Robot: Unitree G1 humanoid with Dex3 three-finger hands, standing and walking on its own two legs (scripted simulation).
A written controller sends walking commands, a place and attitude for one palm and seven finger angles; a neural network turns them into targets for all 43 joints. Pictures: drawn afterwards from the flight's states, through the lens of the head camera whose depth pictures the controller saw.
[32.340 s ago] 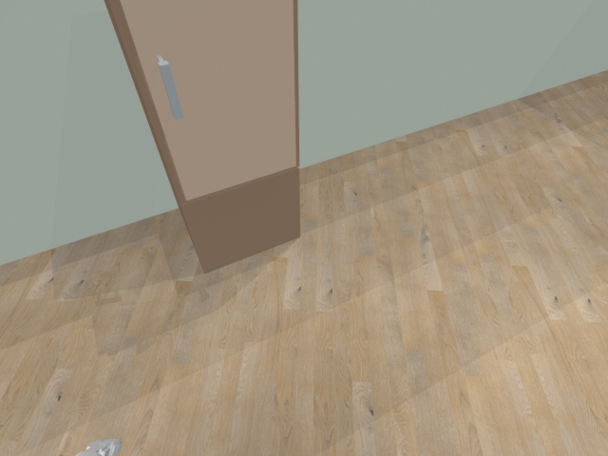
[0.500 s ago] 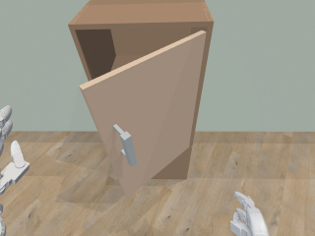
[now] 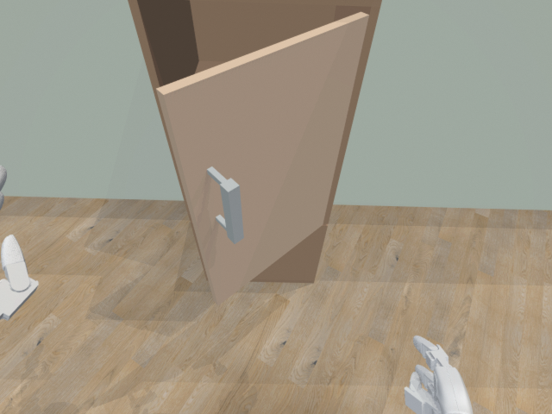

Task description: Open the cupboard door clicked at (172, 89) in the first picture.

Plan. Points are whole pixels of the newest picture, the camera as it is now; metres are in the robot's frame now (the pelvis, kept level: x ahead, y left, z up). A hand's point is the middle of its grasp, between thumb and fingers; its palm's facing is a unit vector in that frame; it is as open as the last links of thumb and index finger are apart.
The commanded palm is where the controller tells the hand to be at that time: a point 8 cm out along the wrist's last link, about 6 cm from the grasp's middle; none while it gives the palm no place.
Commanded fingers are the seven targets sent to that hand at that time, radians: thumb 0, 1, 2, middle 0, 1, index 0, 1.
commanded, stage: step back with the hand held close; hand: left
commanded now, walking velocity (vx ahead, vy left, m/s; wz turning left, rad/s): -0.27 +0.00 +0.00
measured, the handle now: (225, 206) +0.42 +0.12 +0.05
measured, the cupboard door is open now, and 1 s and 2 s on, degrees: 43 43 43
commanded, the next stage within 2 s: stop stepping back and stand still in 0.62 s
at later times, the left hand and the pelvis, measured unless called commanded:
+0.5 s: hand out of the picture +0.13 +0.28 +0.16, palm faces +0.40 -0.76 -0.51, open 7.4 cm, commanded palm +0.06 +0.32 +0.19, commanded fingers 0.00 0.90 0.90 -0.20 -0.30 -0.20 -0.30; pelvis -0.07 +0.01 +0.00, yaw +3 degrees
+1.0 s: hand out of the picture +0.07 +0.25 +0.17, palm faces +0.32 -0.81 -0.48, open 7.4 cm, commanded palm +0.01 +0.29 +0.19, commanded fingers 0.00 0.90 0.90 -0.20 -0.30 -0.20 -0.30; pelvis -0.14 +0.00 +0.00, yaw -3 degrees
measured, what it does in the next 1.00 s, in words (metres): walks backwards: right foot, then left foot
